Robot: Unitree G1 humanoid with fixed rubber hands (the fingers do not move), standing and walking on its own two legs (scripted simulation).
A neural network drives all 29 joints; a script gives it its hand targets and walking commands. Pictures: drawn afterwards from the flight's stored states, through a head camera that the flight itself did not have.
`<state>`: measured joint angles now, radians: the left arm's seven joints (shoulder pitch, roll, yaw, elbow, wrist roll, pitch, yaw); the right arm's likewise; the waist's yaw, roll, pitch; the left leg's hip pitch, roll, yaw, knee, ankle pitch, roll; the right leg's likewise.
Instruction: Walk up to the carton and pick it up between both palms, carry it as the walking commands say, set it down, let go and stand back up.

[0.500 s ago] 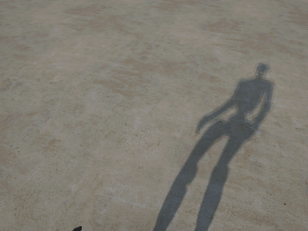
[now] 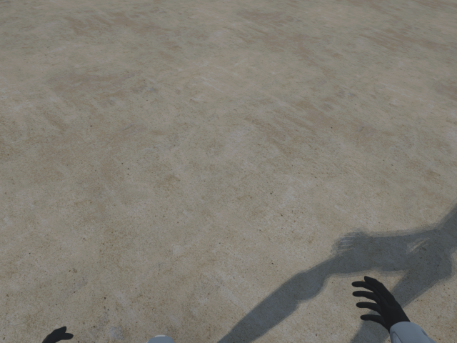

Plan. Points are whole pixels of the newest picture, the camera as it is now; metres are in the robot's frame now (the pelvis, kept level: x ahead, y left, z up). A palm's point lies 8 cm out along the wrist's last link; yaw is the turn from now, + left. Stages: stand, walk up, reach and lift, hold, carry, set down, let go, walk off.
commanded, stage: walk up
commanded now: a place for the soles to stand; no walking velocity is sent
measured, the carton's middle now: out of the picture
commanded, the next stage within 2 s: none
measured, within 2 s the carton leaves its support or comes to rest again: neither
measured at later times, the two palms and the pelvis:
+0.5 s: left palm out of the picture -0.03 +0.35 -0.07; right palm (270, 259) +0.32 -0.08 -0.08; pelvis +0.07 +0.09 +0.02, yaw +27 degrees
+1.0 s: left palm out of the picture +0.07 +0.60 -0.09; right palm (154, 234) +0.35 +0.18 -0.09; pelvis +0.13 +0.34 +0.01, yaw +42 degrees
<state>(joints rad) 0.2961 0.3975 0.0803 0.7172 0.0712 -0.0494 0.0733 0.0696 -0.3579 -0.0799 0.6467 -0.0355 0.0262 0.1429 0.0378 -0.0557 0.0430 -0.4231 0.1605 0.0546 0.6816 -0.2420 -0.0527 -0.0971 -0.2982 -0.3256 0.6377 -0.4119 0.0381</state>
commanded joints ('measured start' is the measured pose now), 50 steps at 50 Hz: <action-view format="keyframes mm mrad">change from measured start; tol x32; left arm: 1 -40 48 -9 -122 -14 26 -32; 15 394 48 -9 -100 14 -14 -23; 50 53 -112 -29 -104 -31 -3 -47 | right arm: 1 244 -174 -37 2 0 -32 -35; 13 -116 -137 22 -55 7 39 -55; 50 160 -21 28 20 -5 -46 -85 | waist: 1 -177 257 -121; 35 -29 -165 67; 41 -218 426 -206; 50 -77 163 -25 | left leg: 1 546 9 -138 -191 263 122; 2 578 136 -534 -339 190 295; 12 -196 -23 -356 -303 -396 287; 16 -524 -196 -297 499 -292 52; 38 154 -141 75 -108 -26 71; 41 512 72 -683 -422 -308 200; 50 31 7 -377 -426 -289 267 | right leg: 1 -473 156 -9 467 -155 -58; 13 86 278 196 -6 155 -130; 16 -115 -312 951 -595 -618 -152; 38 9 -68 -58 -73 247 -206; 42 -702 156 320 626 -249 -85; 50 -420 187 285 257 -22 -74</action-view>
